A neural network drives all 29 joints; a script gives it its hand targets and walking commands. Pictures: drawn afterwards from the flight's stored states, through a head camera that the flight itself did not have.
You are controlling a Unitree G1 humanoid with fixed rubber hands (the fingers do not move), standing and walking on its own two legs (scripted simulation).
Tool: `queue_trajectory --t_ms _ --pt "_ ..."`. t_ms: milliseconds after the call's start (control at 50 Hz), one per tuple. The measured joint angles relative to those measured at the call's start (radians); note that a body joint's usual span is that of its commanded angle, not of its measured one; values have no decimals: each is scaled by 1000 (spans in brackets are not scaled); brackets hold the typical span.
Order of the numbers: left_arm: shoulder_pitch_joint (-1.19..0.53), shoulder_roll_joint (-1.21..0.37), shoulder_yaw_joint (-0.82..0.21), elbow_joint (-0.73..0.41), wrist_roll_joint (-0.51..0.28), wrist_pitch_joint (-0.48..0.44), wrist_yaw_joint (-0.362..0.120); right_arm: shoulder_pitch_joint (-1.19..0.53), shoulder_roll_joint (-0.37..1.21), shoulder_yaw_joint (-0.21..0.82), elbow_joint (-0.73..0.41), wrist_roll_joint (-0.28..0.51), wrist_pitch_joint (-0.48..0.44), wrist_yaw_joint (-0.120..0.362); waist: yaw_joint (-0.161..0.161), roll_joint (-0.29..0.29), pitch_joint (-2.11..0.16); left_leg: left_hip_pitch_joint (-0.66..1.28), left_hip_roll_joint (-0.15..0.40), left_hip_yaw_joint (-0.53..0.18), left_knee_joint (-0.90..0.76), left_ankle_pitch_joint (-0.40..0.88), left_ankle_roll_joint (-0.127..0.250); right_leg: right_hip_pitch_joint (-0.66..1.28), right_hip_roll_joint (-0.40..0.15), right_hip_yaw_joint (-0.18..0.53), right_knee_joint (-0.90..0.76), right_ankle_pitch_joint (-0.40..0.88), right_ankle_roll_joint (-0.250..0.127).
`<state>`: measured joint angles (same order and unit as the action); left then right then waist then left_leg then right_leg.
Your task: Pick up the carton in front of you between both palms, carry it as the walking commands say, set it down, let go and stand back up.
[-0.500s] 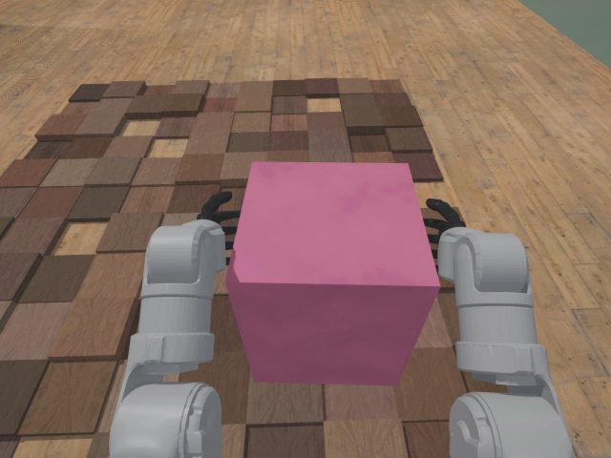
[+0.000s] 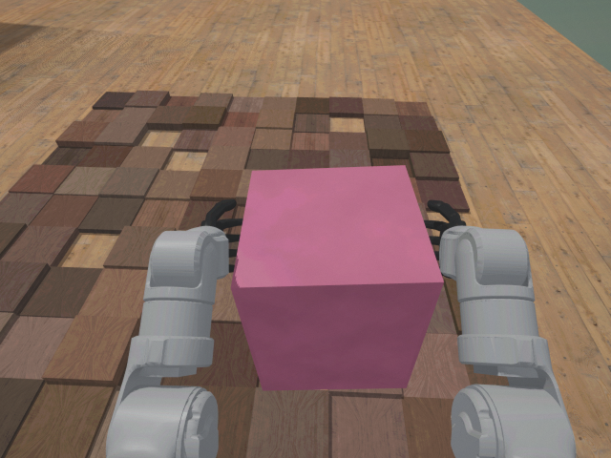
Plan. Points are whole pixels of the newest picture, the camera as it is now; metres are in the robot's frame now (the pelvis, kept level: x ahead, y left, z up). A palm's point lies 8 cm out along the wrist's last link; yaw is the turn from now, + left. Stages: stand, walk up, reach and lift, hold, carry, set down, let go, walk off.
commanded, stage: carry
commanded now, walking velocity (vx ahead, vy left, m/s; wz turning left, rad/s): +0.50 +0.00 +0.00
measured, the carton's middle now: (331, 282) +0.36 +0.02 +0.05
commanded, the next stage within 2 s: none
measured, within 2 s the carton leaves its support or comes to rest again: neither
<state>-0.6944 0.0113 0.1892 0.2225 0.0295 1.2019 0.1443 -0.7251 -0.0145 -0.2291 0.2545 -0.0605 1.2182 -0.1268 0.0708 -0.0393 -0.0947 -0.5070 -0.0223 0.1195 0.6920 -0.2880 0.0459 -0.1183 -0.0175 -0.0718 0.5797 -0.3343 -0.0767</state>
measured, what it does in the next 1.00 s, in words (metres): goes down: left foot, then right foot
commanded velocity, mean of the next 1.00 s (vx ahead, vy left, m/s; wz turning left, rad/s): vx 0.50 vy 0.00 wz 0.00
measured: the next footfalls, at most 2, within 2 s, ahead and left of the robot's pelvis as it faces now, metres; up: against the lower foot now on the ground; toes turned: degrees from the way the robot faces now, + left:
left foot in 0.02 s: +0.11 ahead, +0.08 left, +0.01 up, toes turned +4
right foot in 0.46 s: +0.40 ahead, -0.08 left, -0.01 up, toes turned -6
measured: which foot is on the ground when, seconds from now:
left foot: up 0.00-0.00, down 0.02-0.46, up 0.48-0.98, down 1.00-1.00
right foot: down 0.00-0.02, up 0.04-0.44, down 0.46-1.00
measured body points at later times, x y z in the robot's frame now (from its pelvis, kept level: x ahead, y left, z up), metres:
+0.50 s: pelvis +0.27 -0.01 -0.02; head +0.27 -0.02 +0.43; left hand +0.65 +0.12 +0.11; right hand +0.64 -0.18 +0.10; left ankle +0.10 +0.08 -0.68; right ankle +0.37 -0.08 -0.74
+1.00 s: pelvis +0.55 +0.01 -0.03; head +0.54 +0.02 +0.42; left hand +0.92 +0.17 +0.11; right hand +0.92 -0.14 +0.11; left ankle +0.70 +0.10 -0.74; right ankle +0.37 -0.08 -0.73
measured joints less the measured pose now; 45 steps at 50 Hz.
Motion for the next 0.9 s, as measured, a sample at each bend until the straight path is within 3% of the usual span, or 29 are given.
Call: queue_trajectory --t_ms 20,40,100,140,220,280,340,400,440,460,500,540,580,640,720,900 --pt "-8 9 11 1 -4 -2 -2 -12 10 0 7 -11 -7 0 -11 1 9 23 -5 15 -56 139 16 -19 -11 -3 83 -12 6" --pt "-13 19 22 6 -7 -7 -7 -13 24 3 12 -23 -19 0 -26 -7 15 30 -12 28 -46 196 34 -64 -16 16 213 -27 19" --pt "-14 22 41 31 -2 -13 -19 26 45 17 -1 -40 -28 -1 -72 3 31 69 -21 29 -29 95 75 -254 27 66 625 -88 25" --pt "-15 12 40 23 8 -6 -19 59 36 32 -39 -20 -21 -5 -100 18 45 108 -20 21 -64 68 75 -370 33 59 744 -89 23" --pt "-25 -10 41 -45 29 7 -18 69 15 39 -111 25 -12 -25 -142 38 75 188 -12 11 -130 50 66 -542 6 43 691 -65 36" --pt "-25 -25 55 -91 46 13 -19 50 10 30 -123 39 -16 -28 -161 43 73 251 -6 3 -173 23 65 -598 -12 31 503 -21 43" --pt "-20 -35 72 -96 64 14 -24 27 12 21 -89 39 -24 -27 -167 44 54 317 3 -7 -199 -18 50 -589 -7 10 283 122 34" --pt "-12 -32 78 -78 71 10 -29 8 13 24 -41 30 -33 -21 -159 44 32 383 11 -13 -184 -90 31 -519 17 -22 73 266 19" --pt "-18 -32 69 -49 77 4 -28 6 5 27 -18 26 -35 -15 -143 36 24 402 18 -5 -87 -153 14 -417 33 -59 -74 364 10" --pt "-24 -34 64 -30 83 0 -27 5 -2 27 -7 25 -35 -10 -133 27 16 386 20 -1 13 -180 5 -362 32 -67 -110 336 2" --pt "-25 -43 58 3 91 -23 -28 -4 -18 26 27 24 -46 0 -97 60 25 284 27 -60 278 -221 -10 -363 57 -77 -33 181 -25" --pt "-2 -43 46 20 87 -28 -28 14 -15 27 39 20 -44 2 -70 56 42 160 10 -98 499 -203 -11 -349 60 -78 -8 152 -43" --pt "30 -36 35 -2 67 -21 -25 37 -3 37 17 11 -33 1 -50 45 61 48 17 -101 592 -158 -10 -315 59 -73 -29 145 -44" --pt "54 -26 26 -49 31 -24 -14 55 11 39 -40 0 -26 -2 -26 35 89 -89 45 -98 582 -123 -15 -264 57 -63 -69 124 -43" --pt "57 -28 31 -92 13 -44 -8 73 29 29 -113 -12 -34 -5 -17 32 96 -182 73 -88 391 -93 -33 -190 48 -48 -127 96 -33" --pt "-1 -26 23 -92 13 -41 -10 64 15 15 -177 -5 -15 -8 -11 50 36 -202 71 -63 118 193 -18 -25 49 -10 -133 -61 13"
